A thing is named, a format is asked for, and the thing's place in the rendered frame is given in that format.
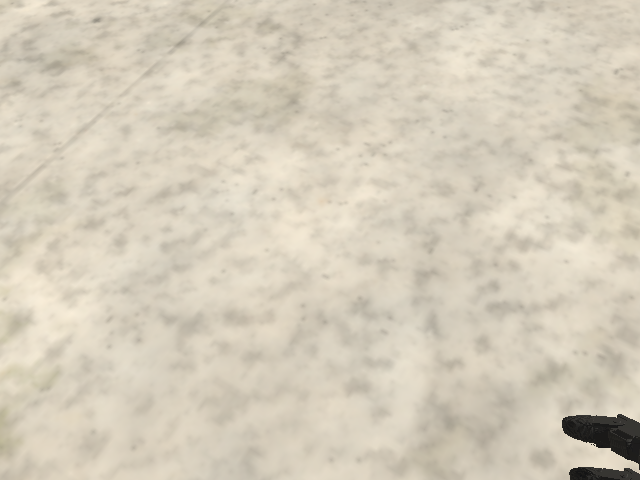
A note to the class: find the robot right hand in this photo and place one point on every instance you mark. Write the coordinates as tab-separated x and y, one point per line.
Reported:
621	434

